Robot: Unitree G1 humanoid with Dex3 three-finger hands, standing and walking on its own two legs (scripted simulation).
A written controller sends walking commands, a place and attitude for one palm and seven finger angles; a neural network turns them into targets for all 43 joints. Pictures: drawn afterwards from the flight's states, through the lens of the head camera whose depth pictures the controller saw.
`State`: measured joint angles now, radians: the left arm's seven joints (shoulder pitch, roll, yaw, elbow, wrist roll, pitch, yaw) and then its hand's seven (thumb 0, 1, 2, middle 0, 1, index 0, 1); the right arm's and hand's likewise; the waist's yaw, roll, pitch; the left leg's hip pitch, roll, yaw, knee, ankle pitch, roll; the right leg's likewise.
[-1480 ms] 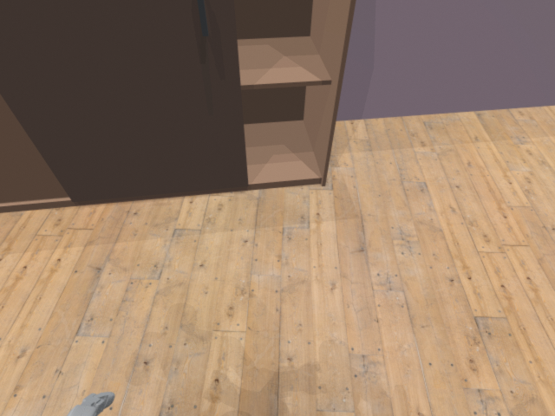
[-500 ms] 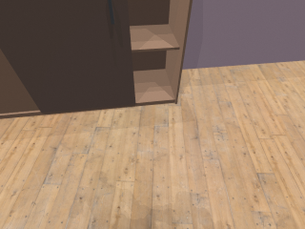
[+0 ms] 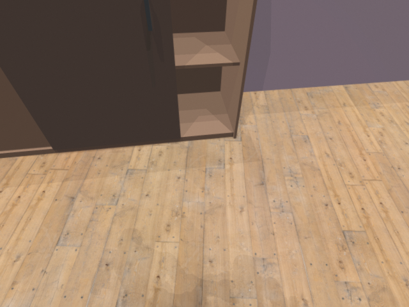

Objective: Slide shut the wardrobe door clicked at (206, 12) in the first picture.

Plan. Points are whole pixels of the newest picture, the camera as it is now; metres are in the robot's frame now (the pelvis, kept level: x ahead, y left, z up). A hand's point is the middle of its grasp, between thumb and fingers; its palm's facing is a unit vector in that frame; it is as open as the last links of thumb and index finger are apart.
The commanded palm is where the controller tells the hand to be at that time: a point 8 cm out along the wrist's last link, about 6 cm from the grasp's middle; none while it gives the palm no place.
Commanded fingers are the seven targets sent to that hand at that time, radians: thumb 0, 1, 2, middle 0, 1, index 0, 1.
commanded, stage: look at it before walking up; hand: left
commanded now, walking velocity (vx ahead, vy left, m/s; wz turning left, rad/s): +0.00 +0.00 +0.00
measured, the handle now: (147, 7) +1.22 +0.32 +0.11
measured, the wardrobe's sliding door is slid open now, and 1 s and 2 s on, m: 0.38 0.38 0.38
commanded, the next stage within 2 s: walk to a spot facing it in 0.16 s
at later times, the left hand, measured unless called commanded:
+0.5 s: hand out of the picture +0.05 +0.23 -0.18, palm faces +0.03 -0.97 -0.23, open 7.4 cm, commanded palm none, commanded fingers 0.00 0.90 0.90 -0.20 -0.30 -0.20 -0.30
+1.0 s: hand (153, 227) +0.36 +0.17 -0.19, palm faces -0.06 -0.98 -0.17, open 7.4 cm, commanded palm none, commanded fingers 0.00 0.90 0.90 -0.20 -0.30 -0.20 -0.30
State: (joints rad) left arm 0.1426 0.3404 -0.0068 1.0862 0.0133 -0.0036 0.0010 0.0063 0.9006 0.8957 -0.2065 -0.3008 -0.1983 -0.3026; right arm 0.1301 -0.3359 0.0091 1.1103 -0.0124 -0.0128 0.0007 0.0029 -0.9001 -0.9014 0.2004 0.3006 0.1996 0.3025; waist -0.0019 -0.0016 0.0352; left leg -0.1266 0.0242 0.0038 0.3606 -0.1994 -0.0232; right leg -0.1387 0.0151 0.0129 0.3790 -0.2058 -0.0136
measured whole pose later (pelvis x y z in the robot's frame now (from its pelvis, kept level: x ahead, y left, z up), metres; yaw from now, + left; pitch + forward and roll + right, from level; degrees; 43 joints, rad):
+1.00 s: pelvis +0.23 +0.00 -0.04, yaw -1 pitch -1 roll +0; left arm 0.09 0.17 0.05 0.99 0.03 -0.06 -0.02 0.01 0.91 0.90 -0.20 -0.30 -0.19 -0.30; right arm 0.55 -0.09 -0.01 1.23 -0.01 -0.06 -0.02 0.00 -0.90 -0.90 0.20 0.30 0.20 0.30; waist -0.06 0.01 0.11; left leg 0.09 0.07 0.09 0.59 -0.52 -0.01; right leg -0.46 -0.03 -0.16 0.64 -0.15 -0.08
